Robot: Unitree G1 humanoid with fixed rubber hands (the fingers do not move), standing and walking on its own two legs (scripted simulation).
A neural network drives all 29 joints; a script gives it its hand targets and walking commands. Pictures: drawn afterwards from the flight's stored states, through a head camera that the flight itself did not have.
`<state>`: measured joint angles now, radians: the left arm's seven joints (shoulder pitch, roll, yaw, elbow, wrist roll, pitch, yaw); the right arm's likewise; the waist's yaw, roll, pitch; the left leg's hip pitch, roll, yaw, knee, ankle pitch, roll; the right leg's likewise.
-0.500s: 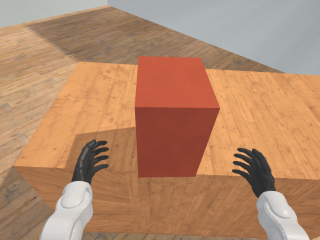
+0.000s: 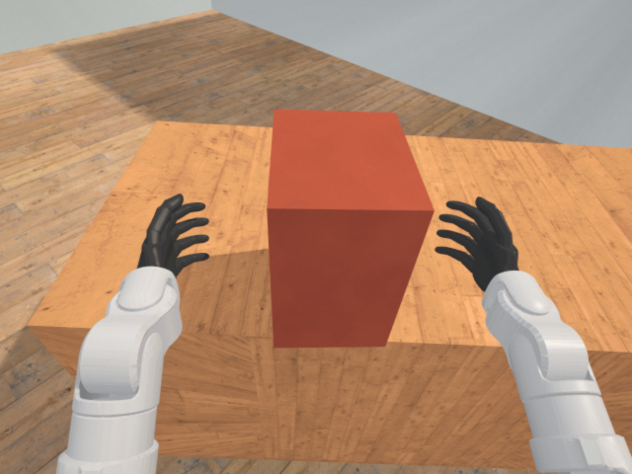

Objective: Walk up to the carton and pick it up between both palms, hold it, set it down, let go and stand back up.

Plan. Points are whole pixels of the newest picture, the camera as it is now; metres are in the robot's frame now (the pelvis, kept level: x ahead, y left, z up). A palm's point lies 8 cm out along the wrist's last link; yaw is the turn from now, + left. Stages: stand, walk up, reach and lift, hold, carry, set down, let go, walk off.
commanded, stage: reach and lift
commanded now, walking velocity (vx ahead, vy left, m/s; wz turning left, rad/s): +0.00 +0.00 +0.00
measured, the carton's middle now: (332, 234) +0.47 +0.02 +0.06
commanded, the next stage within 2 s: none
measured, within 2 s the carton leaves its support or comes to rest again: neither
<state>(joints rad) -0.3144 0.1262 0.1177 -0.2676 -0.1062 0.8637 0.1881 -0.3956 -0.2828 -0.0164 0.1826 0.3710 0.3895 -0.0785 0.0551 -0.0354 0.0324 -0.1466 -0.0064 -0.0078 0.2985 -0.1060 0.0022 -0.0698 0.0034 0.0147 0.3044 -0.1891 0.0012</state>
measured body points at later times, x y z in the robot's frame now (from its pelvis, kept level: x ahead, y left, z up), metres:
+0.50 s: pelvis +0.00 +0.00 +0.00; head +0.00 +0.01 +0.45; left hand +0.37 +0.21 +0.20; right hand +0.43 -0.15 +0.19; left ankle +0.04 +0.12 -0.75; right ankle -0.01 -0.12 -0.75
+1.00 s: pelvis +0.01 +0.00 +0.00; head +0.02 +0.02 +0.45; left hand +0.41 +0.22 +0.21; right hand +0.46 -0.13 +0.20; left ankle +0.04 +0.12 -0.75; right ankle -0.01 -0.12 -0.75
